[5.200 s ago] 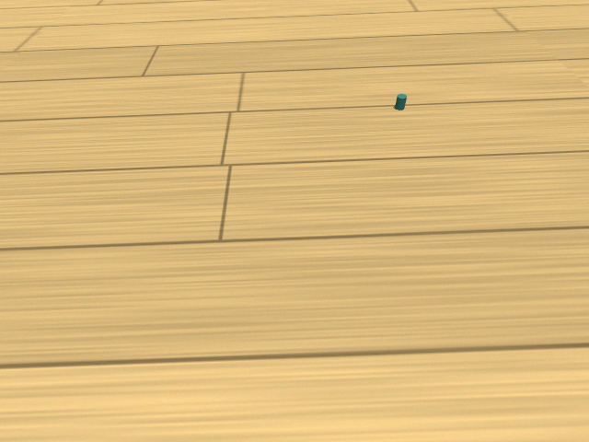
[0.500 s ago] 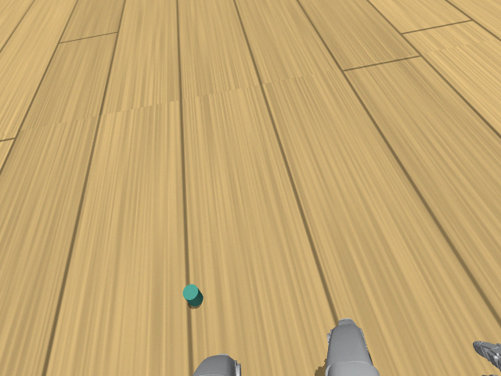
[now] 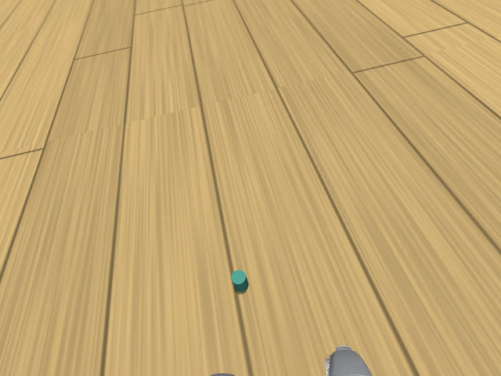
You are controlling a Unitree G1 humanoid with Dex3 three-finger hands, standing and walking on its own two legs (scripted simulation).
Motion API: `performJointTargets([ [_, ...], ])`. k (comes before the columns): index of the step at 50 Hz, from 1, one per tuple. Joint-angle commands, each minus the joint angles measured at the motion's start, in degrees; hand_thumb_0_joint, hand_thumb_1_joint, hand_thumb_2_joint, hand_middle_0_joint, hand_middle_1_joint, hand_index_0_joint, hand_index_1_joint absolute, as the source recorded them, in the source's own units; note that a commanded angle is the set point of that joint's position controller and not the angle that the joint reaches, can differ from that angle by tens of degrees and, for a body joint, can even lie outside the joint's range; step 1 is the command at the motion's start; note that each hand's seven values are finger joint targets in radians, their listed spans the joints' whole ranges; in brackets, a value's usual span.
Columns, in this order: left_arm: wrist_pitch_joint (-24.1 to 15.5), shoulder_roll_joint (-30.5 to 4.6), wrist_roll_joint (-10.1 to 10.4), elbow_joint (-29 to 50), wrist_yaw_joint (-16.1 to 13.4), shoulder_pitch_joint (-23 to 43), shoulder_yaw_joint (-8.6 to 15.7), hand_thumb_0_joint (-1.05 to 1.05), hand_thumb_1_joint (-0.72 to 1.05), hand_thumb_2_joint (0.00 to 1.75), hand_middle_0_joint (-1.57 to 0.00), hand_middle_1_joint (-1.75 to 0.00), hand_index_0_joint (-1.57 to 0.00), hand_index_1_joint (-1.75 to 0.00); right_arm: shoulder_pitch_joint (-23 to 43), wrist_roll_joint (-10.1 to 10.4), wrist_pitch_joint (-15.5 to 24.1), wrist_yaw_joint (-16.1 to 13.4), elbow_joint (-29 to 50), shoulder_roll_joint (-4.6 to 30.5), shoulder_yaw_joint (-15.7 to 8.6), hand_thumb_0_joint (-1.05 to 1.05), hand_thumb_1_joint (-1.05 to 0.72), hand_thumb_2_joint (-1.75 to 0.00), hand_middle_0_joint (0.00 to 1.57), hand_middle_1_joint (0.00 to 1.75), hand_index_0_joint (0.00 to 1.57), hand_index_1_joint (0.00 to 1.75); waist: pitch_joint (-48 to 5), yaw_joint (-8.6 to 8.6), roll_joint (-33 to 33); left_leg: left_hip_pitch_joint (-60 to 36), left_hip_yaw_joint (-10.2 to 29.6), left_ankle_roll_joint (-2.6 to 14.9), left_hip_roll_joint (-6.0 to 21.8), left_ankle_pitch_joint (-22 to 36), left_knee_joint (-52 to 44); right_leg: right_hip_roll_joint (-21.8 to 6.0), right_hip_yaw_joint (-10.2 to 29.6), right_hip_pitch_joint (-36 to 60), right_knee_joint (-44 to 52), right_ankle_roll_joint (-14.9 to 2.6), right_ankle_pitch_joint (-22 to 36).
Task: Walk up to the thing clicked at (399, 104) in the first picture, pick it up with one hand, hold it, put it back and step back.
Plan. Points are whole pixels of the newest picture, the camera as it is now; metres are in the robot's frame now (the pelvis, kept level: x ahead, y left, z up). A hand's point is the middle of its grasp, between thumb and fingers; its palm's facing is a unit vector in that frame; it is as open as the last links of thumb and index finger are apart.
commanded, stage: walk up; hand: left
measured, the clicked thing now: (240, 281) +0.55 +0.16 -0.69
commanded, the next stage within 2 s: none
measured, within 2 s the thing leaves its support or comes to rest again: neither
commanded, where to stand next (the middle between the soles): +0.15 -0.02 m, yaw -5 degrees
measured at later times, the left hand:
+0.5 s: hand (127, 367) +0.17 +0.27 -0.13, palm faces -0.17 -0.92 -0.35, open 7.4 cm
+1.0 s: hand (136, 360) +0.18 +0.26 -0.13, palm faces -0.10 -0.92 -0.38, open 7.4 cm
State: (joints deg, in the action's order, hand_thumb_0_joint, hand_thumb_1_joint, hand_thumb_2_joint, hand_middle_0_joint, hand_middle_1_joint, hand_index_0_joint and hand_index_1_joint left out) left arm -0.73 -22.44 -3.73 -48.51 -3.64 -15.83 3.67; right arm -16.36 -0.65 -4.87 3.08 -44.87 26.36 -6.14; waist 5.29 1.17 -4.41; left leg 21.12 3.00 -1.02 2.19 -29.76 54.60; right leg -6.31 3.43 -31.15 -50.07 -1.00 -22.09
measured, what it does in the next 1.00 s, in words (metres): steps on the spot: left foot, then right foot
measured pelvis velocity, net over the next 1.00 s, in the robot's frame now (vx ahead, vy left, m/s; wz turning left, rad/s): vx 0.07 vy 0.00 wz -0.10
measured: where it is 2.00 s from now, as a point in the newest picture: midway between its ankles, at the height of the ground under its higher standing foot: outside the picture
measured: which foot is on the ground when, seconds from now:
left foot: up 0.00-0.00, down 0.02-0.52, up 0.54-0.74, down 0.76-1.00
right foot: down 0.00-0.02, up 0.04-0.46, down 0.48-1.00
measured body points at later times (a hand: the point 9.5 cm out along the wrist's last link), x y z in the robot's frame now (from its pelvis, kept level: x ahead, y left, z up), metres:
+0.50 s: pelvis +0.03 +0.02 +0.02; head +0.08 +0.02 +0.47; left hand +0.18 +0.32 -0.10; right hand -0.04 -0.33 -0.07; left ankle -0.02 +0.17 -0.69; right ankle +0.08 -0.12 -0.70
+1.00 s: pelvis +0.07 +0.00 +0.02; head +0.11 -0.01 +0.47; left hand +0.19 +0.30 -0.10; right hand +0.15 -0.32 -0.10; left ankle +0.15 +0.13 -0.69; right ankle +0.07 -0.12 -0.69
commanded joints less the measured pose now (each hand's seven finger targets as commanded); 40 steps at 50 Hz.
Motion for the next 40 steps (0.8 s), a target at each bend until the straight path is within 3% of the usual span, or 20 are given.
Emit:
performJointTargets([
  [1, 0.7, -7.1, 1.0, 3.2, 0.6, 0.7, 2.6, 0.0, 0.9, 0.9, -0.2, -0.3, -0.2, -0.3, -11.0, -2.7, 4.6, -3.7, -2.2, 11.7, -3.1, 0.0, -0.9, -0.9, 0.2, 0.3, 0.2, 0.3, 0.7, -4.7, -5.3, -9.8, 17.4, 4.41, 6.9, -18.3, -29.8, 8.6, 1.9, -17.4, -15.0, -2.36, -16.5],
  [2, 0.2, -9.6, 1.6, 4.0, 0.2, 5.3, 2.7, 0.0, 0.9, 0.9, -0.2, -0.3, -0.2, -0.3, -2.9, -1.5, 5.5, -3.9, 0.4, 18.2, -3.4, 0.0, -0.9, -0.9, 0.2, 0.3, 0.2, 0.3, 6.2, -3.34, -2.3, 1.2, 40.6, 12.9, 22.9, -28.5, -41.5, 7.1, 6.3, -20.8, -13.8, -0.39, -7.4],
  [3, -0.6, -13.9, 1.2, 3.5, 0.6, 12.1, 3.0, 0.0, 0.9, 0.9, -0.2, -0.3, -0.2, -0.3, 3.7, -0.8, 6.7, -4.1, 0.2, 19.1, -3.0, 0.0, -0.9, -0.9, 0.2, 0.3, 0.2, 0.3, 12.0, -3.59, 2.7, 8.1, 45.6, 16.05, 24.4, -32.1, -45.0, 3.5, 9.2, -18.1, -14.3, -0.21, -3.5],
  [6, -0.7, -14.6, 2.6, -3.5, 2.9, 2.1, 4.3, 0.0, 0.9, 0.9, -0.2, -0.3, -0.2, -0.3, 4.7, -1.4, 8.7, -4.8, -2.1, 15.8, -1.9, 0.0, -0.9, -0.9, 0.2, 0.3, 0.2, 0.3, 5.9, -0.57, -0.7, 1.9, 23.7, 10.92, 15.0, -16.2, -35.5, 3.7, 5.5, -8.4, -13.1, 0.29, 1.9],
  [10, 0.8, -14.1, 2.0, -2.5, 5.1, 4.6, 5.0, 0.0, 0.9, 0.9, -0.2, -0.3, -0.2, -0.3, 0.2, -1.6, 9.6, -4.9, -5.4, 14.9, -1.8, 0.0, -0.9, -0.9, 0.2, 0.3, 0.2, 0.3, 7.5, -1.79, -4.8, -1.8, 18.8, 10.33, 13.2, -11.1, -37.0, 5.2, 3.9, -7.7, -11.6, 0.35, 1.7],
  [13, 0.9, -14.2, 1.7, -0.4, 5.9, 8.8, 4.8, 0.0, 0.9, 0.9, -0.2, -0.3, -0.2, -0.3, -5.1, -1.2, 10.2, -5.4, -6.4, 15.5, -2.3, 0.0, -0.9, -0.9, 0.2, 0.3, 0.2, 0.3, 5.8, -4.39, -5.1, -13.0, 20.0, 12.34, 15.2, -4.7, -36.4, 4.7, 3.9, -12.8, -9.4, 0.51, 0.1],
  [18, -0.3, -11.6, 2.4, 1.5, 6.1, 13.1, 3.5, 0.0, 0.9, 0.9, -0.2, -0.3, -0.2, -0.3, -9.8, -0.8, 10.6, -5.4, -6.2, 14.3, -1.8, 0.0, -0.9, -0.9, 0.2, 0.3, 0.2, 0.3, 0.6, -6.0, -6.0, -23.1, 10.2, 12.35, 14.3, 33.3, -28.8, 3.9, -1.1, -8.8, 0.9, -0.04, -3.1],
  [21, -0.7, -9.8, 2.8, 1.0, 6.0, 11.9, 2.6, 0.0, 0.9, 0.9, -0.2, -0.3, -0.2, -0.3, -7.4, -0.5, 9.6, -5.3, -4.8, 13.5, -1.0, 0.0, -0.9, -0.9, 0.2, 0.3, 0.2, 0.3, -2.2, -4.42, -8.1, -17.7, 2.8, 10.57, 11.4, 45.0, -23.5, 5.7, -6.7, 3.2, 10.6, -1.41, 0.1],
  [23, -0.8, -9.9, 3.1, -2.4, 5.3, 3.9, 3.0, 0.0, 0.9, 0.9, -0.2, -0.3, -0.2, -0.3, -4.4, 0.5, 8.9, -5.3, -3.5, 12.2, 0.1, 0.0, -0.9, -0.9, 0.2, 0.3, 0.2, 0.3, -6.5, 0.27, -5.3, -9.4, -3.2, 7.38, 7.4, 47.6, -14.1, 8.6, -9.4, 21.3, 20.5, -2.47, 10.4],
  [24, -1.0, -13.2, 2.8, -3.7, 4.8, -1.2, 4.1, 0.0, 0.9, 0.9, -0.2, -0.3, -0.2, -0.3, -4.2, 1.1, 8.9, -5.3, -2.6, 8.8, 1.4, 0.0, -0.9, -0.9, 0.2, 0.3, 0.2, 0.3, -10.4, 3.07, 0.9, -2.1, -3.9, 5.1, 5.8, 40.9, -4.8, 5.3, -3.4, 32.0, 20.6, -3.9, 13.7],
  [25, -1.5, -19.4, 2.5, -3.1, 4.4, -6.1, 6.1, 0.0, 0.9, 0.9, -0.2, -0.3, -0.2, -0.3, -6.2, 1.9, 9.4, -5.1, -0.5, 6.0, 2.5, 0.0, -0.9, -0.9, 0.2, 0.3, 0.2, 0.3, -15.6, 4.97, 16.7, 12.0, -6.1, 2.56, -1.1, 20.5, 10.9, -8.0, 20.8, 42.4, 24.2, -9.86, 6.9],
  [26, -1.4, -21.0, 3.4, -2.5, 4.3, -5.6, 6.0, 0.0, 0.9, 0.9, -0.2, -0.3, -0.2, -0.3, -2.6, 1.7, 9.1, -5.7, -0.9, 8.8, 1.3, 0.0, -0.9, -0.9, 0.2, 0.3, 0.2, 0.3, -13.6, 5.88, 17.2, 15.7, -1.7, 3.73, -4.4, -4.1, 15.5, -16.7, 32.2, 38.6, 29.4, -18.04, 8.1],
  [27, -1.3, -19.4, 3.6, -1.5, 4.3, -2.3, 5.5, 0.0, 0.9, 0.9, -0.2, -0.3, -0.2, -0.3, -1.5, 1.1, 9.0, -6.0, -2.2, 10.8, 0.4, 0.0, -0.9, -0.9, 0.2, 0.3, 0.2, 0.3, -9.3, 4.5, 10.3, 15.1, 2.5, 3.39, -1.8, -5.1, 18.6, -17.0, 28.8, 32.6, 28.7, -19.11, 9.4],
  [29, -1.0, -15.5, 3.8, 0.2, 3.8, 4.9, 3.7, 0.0, 0.9, 0.9, -0.2, -0.3, -0.2, -0.3, -5.4, 1.4, 8.9, -5.6, -4.4, 10.1, 0.9, 0.0, -0.9, -0.9, 0.2, 0.3, 0.2, 0.3, -3.3, -0.17, 7.6, 11.8, 1.7, 3.21, 0.8, -1.2, 11.8, -9.8, 15.0, 21.5, 25.8, -14.47, 8.4],
  [31, -0.9, -14.3, 3.0, 0.9, 3.7, 8.4, 3.0, 0.0, 0.9, 0.9, -0.2, -0.3, -0.2, -0.3, -8.7, 1.0, 8.6, -4.9, -6.7, 8.7, 1.2, 0.0, -0.9, -0.9, 0.2, 0.3, 0.2, 0.3, -0.8, -2.1, 12.7, 5.4, -2.9, 2.37, 0.7, 3.8, 3.2, -5.3, 6.8, 12.0, 26.2, -12.39, 10.6],
  [35, -0.7, -12.9, 3.5, 0.2, 3.4, 9.7, 1.9, 0.0, 0.9, 0.9, -0.2, -0.3, -0.2, -0.3, -6.3, 0.8, 8.8, -4.6, -8.3, 6.3, 1.7, 0.0, -0.9, -0.9, 0.2, 0.3, 0.2, 0.3, -5.2, -2.28, 13.5, -5.8, -6.3, 1.26, -0.5, 15.8, -15.9, -5.0, 3.5, 10.4, 16.4, -10.66, 28.7],
  [37, 0.2, -11.7, 4.8, 0.0, 3.4, 10.7, 1.3, 0.0, 0.9, 0.9, -0.2, -0.3, -0.2, -0.3, -4.5, 0.0, 9.0, -5.0, -8.2, 8.1, 1.1, 0.0, -0.9, -0.9, 0.2, 0.3, 0.2, 0.3, -5.6, -3.24, 10.4, -11.0, -3.9, 2.15, -0.6, 26.5, -22.3, -3.3, 3.8, 6.1, 10.9, -6.51, 23.0],
  [38, 0.5, -10.1, 5.2, 0.1, 3.2, 10.3, 0.8, 0.0, 0.9, 0.9, -0.2, -0.3, -0.2, -0.3, -1.6, -0.6, 9.0, -5.1, -7.1, 11.2, 0.5, 0.0, -0.9, -0.9, 0.2, 0.3, 0.2, 0.3, -5.3, -2.42, 4.5, -10.3, 5.0, 4.05, 5.6, 30.1, -23.9, -0.3, 2.6, 3.2, 8.6, -4.14, 15.0],
  [39, 1.1, -9.4, 5.8, -0.8, 3.1, 8.2, 0.6, 0.0, 0.9, 0.9, -0.2, -0.3, -0.2, -0.3, 2.1, -0.1, 8.9, -4.9, -5.4, 14.5, 0.4, 0.0, -0.9, -0.9, 0.2, 0.3, 0.2, 0.3, -6.2, -0.56, -0.3, -2.9, 18.1, 10.24, 15.0, 25.3, -30.1, 4.9, -1.1, 8.5, 2.9, -1.4, 3.9],
  [40, 1.6, -10.9, 5.4, -3.2, 2.7, 7.3, 1.3, 0.0, 0.9, 0.9, -0.2, -0.3, -0.2, -0.3, 5.9, 0.3, 8.7, -4.7, -5.4, 14.9, 0.5, 0.0, -0.9, -0.9, 0.2, 0.3, 0.2, 0.3, -5.9, -0.35, -2.5, 2.5, 20.6, 14.54, 17.6, 20.0, -31.3, 5.1, -1.9, 14.0, -0.9, -1.48, -6.5],
])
